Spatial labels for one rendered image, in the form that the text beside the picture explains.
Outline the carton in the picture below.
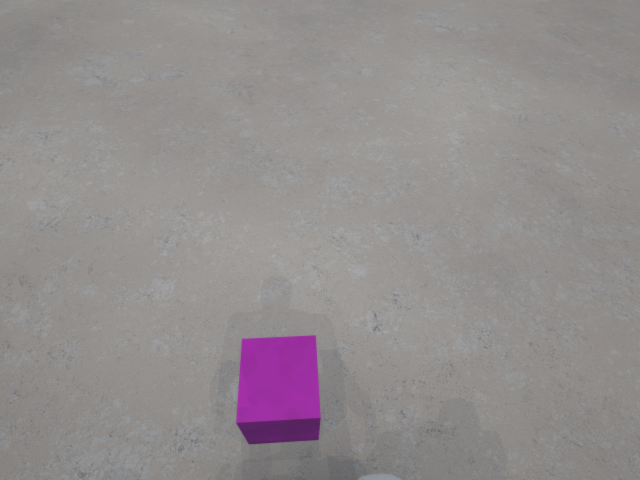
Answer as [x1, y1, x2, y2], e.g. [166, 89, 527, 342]
[236, 335, 321, 444]

